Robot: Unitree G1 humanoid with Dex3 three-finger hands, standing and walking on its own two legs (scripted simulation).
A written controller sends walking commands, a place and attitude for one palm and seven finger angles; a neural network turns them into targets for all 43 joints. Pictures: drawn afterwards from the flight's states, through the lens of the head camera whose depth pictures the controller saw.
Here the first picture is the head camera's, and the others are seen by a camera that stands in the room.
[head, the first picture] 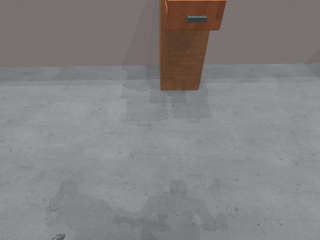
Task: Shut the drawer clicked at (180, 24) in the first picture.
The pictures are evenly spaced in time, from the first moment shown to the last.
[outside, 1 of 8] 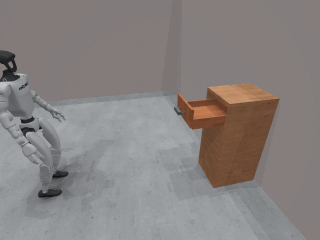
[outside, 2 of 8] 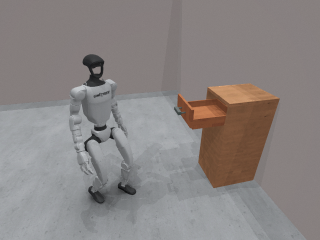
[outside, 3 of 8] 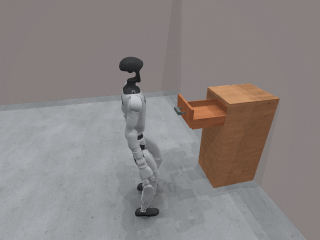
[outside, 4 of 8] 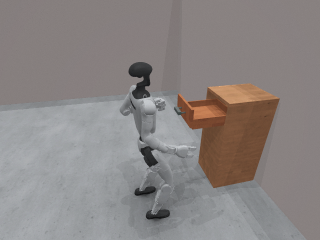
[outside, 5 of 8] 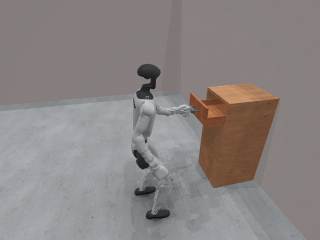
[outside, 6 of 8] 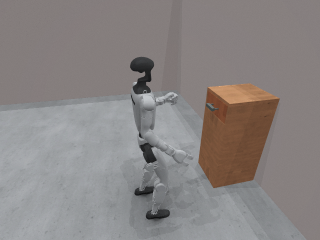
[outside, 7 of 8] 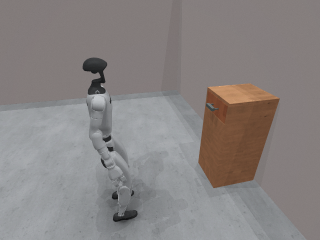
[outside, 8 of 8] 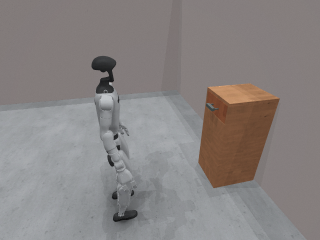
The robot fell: no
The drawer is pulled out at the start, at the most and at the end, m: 0.30 0.30 0.00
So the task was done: yes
